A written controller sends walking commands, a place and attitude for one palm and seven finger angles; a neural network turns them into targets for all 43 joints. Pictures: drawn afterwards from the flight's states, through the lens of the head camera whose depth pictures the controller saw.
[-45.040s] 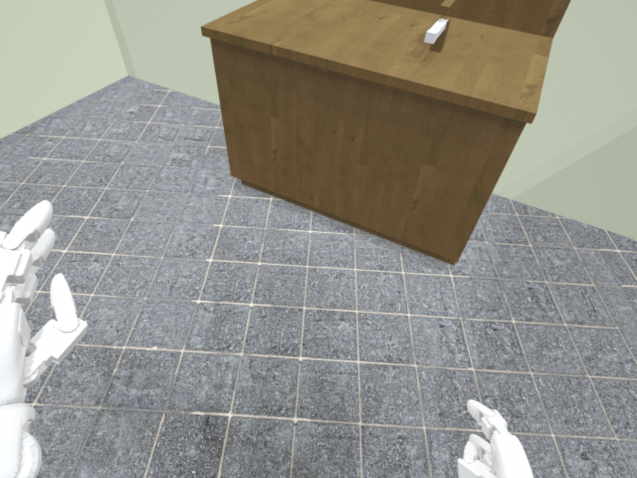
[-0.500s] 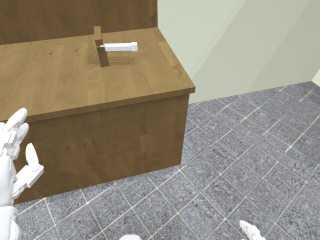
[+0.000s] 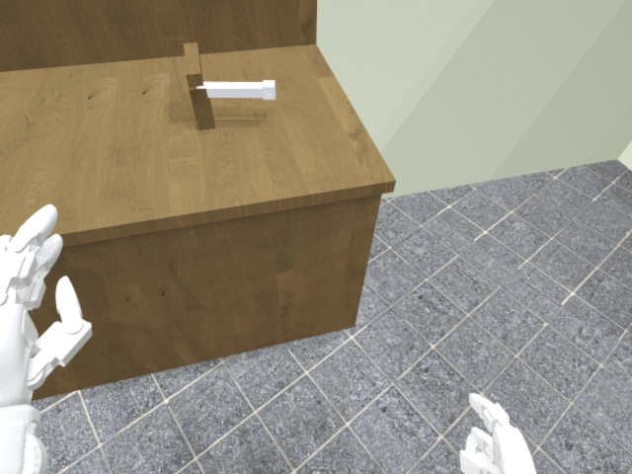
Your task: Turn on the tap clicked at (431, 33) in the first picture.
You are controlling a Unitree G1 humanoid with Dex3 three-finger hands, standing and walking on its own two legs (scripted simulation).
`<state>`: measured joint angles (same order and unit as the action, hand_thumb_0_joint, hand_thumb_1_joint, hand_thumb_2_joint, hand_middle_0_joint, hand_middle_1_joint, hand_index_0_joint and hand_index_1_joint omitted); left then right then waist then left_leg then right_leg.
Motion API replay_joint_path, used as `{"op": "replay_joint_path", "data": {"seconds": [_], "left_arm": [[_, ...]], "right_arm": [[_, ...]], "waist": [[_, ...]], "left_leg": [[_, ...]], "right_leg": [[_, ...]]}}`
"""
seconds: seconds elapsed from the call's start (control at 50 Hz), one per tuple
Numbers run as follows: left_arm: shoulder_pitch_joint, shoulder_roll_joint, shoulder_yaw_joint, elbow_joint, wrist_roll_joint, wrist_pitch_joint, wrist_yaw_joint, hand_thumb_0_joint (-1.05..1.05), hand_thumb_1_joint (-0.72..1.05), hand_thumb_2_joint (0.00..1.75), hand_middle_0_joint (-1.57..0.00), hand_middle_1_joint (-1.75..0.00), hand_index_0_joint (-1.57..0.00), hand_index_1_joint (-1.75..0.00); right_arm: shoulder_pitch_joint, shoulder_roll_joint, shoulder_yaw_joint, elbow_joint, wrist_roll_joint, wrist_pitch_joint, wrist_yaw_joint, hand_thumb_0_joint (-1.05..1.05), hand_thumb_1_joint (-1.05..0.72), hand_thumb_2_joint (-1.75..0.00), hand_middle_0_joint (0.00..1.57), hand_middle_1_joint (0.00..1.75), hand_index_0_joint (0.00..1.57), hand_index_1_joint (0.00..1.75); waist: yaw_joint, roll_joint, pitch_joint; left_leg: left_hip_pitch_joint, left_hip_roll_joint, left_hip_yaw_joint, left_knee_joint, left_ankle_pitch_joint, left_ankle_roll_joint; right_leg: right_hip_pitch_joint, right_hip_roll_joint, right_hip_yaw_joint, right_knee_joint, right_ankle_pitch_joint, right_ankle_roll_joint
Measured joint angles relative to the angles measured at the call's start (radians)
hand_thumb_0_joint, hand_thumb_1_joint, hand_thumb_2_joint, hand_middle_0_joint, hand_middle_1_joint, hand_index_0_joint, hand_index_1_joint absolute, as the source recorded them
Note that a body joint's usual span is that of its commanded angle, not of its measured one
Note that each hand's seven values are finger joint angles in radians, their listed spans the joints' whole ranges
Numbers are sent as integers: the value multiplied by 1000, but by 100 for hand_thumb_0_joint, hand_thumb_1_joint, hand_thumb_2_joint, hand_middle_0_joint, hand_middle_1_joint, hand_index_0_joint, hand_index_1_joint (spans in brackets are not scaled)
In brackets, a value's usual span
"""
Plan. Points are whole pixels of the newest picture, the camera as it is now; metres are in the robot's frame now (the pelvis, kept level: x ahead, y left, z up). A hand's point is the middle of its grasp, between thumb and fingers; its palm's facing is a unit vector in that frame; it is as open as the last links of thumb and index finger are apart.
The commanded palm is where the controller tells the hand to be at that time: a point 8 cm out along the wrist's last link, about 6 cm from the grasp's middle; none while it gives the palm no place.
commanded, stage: stand and wait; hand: left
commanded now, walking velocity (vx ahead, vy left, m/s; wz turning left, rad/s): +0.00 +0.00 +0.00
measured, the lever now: (269, 90) +0.80 +0.16 +0.07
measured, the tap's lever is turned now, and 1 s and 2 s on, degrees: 77 77 77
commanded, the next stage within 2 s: none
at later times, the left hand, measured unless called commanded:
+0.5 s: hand (60, 313) +0.22 +0.26 +0.16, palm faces +0.38 -0.86 -0.33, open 7.4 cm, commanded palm +0.17 +0.30 +0.18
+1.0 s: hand (48, 322) +0.21 +0.27 +0.16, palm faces +0.39 -0.86 -0.34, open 7.4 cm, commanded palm +0.16 +0.30 +0.18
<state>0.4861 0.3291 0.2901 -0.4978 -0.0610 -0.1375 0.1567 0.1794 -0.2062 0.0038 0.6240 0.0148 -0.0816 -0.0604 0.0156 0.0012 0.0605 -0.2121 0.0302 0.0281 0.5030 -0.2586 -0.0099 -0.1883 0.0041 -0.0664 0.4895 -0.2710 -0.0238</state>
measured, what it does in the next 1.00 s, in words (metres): stands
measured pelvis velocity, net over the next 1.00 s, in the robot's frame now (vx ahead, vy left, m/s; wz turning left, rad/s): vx -0.01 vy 0.03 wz -0.02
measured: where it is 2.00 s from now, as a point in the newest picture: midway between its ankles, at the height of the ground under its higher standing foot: outside the picture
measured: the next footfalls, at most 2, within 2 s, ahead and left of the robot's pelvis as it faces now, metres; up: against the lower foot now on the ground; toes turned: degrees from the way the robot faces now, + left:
none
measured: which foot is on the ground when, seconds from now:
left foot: down 0.00-1.00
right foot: down 0.00-1.00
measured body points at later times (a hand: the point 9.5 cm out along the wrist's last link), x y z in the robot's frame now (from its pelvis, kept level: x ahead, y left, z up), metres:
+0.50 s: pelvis +0.00 +0.02 +0.00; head +0.01 +0.03 +0.45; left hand +0.19 +0.30 +0.18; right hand +0.17 -0.21 -0.07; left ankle +0.01 +0.12 -0.74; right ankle +0.00 -0.10 -0.74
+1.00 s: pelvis -0.01 +0.03 +0.01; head +0.00 +0.03 +0.46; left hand +0.18 +0.31 +0.18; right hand +0.16 -0.20 -0.08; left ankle +0.01 +0.12 -0.74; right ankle +0.00 -0.10 -0.74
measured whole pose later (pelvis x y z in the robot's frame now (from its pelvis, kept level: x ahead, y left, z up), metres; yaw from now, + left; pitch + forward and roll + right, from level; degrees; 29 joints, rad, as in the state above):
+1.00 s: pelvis -0.01 +0.03 +0.01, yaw -1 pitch -1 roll -1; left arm 0.47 0.34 0.30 -0.45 -0.06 -0.14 0.17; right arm 0.19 -0.20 0.02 0.62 0.01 -0.06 -0.07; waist 0.01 0.01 0.02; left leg -0.21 0.02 0.06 0.45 -0.22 0.03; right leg -0.16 -0.01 -0.04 0.37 -0.19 0.01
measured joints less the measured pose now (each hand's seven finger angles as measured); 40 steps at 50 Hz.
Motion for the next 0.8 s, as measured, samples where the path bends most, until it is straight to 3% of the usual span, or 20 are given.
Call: {"op": "replay_joint_path", "data": {"seconds": [0.16, 0.8], "left_arm": [[-24, 38, 36, -5, -4, -9, 5, 2, 89, 90, -21, -30, -21, -30], [-19, 7, 7, 54, 0, 7, 6, 2, 89, 90, -21, -30, -21, -30]], "right_arm": [[-23, 13, 6, -25, 2, 17, 2, 1, -91, -90, 20, 30, 20, 30], [12, 9, 12, -6, -6, 30, -7, 1, -91, -90, 20, 30, 20, 30]], "waist": [[-7, 3, -2], [-8, 9, -41]], "left_leg": [[11, -1, 13, -21, 1, 12], [9, -12, 30, -53, 33, 35]], "right_leg": [[18, 1, 13, -47, 21, 12], [26, -9, 29, -110, 76, 34]]}}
